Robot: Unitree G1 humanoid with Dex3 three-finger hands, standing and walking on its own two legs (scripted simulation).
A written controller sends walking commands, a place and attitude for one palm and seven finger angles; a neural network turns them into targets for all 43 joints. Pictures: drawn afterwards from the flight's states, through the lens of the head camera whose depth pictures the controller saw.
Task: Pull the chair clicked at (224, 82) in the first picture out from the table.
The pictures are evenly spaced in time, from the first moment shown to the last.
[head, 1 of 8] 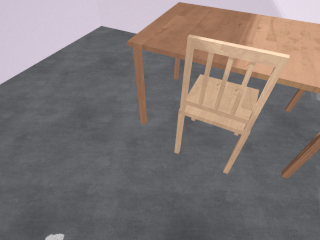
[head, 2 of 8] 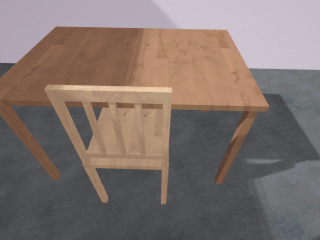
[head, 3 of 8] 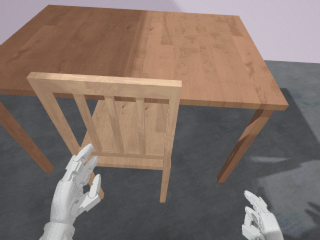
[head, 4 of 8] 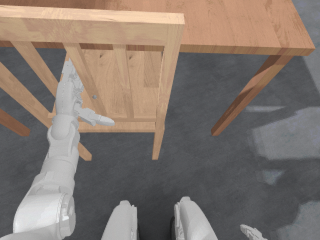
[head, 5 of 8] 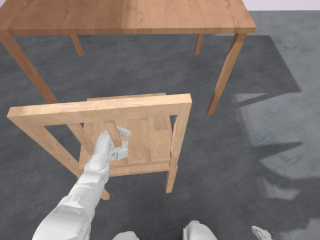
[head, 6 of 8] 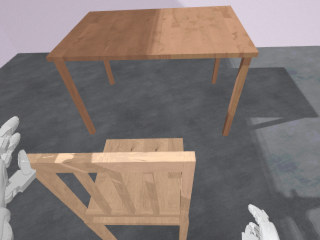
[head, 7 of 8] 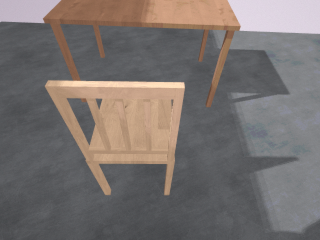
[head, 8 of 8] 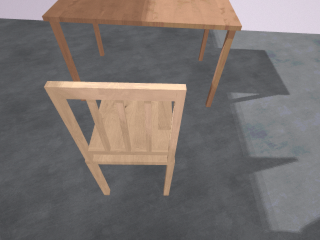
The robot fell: no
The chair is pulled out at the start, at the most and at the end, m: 0.00 0.66 0.65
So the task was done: yes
